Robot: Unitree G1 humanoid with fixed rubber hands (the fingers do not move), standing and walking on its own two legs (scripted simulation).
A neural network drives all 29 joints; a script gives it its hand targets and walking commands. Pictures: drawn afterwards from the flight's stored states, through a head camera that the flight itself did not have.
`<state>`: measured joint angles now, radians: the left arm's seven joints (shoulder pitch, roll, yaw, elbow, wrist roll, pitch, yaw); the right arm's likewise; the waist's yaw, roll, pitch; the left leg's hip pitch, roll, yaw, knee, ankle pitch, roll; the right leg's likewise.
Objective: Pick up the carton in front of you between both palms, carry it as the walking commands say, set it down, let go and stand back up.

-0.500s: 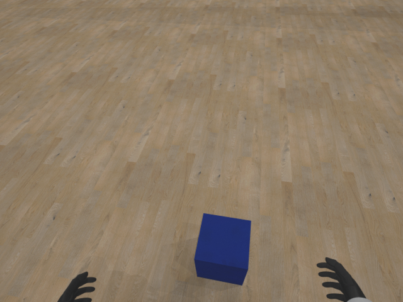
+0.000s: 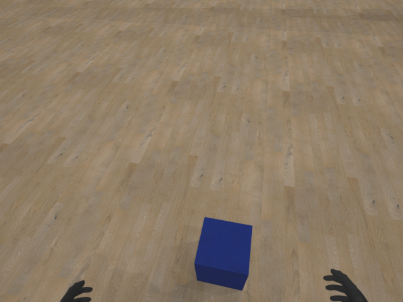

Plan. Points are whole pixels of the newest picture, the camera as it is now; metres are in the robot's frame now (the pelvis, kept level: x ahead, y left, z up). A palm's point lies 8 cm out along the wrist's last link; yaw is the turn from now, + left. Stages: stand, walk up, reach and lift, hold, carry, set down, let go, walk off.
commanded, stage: stand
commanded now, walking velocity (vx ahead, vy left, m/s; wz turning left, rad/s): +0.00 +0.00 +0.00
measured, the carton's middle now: (223, 254) +0.43 -0.07 -0.65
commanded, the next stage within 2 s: none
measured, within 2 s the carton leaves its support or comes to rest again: neither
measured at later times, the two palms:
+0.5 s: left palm out of the picture +0.08 +0.31 -0.09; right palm out of the picture +0.08 -0.30 -0.10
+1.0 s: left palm out of the picture +0.07 +0.31 -0.09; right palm out of the picture +0.06 -0.30 -0.10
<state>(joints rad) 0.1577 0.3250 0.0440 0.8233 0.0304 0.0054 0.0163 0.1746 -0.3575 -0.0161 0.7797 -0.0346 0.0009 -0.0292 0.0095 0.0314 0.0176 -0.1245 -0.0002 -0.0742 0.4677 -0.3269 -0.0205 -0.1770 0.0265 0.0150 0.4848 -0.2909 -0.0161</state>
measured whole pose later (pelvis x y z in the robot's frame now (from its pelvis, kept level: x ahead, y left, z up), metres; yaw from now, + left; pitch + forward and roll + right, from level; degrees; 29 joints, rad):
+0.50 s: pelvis -0.02 +0.00 +0.01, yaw +0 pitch -2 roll +0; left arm 0.14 0.36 0.03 0.95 0.02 0.00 0.01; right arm 0.17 -0.38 -0.01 0.91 -0.03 -0.01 -0.02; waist 0.01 0.02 0.02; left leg -0.09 0.00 -0.07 0.39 -0.26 -0.02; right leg -0.15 0.02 0.02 0.41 -0.22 -0.01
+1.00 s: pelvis -0.03 +0.00 +0.01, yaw -1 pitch -3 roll +0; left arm 0.12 0.37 0.02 1.03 0.02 -0.01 0.01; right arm 0.14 -0.39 0.00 0.99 -0.02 -0.01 -0.02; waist 0.01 0.02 0.03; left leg -0.08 0.00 -0.06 0.35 -0.23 -0.02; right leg -0.14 0.02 0.03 0.37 -0.19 -0.01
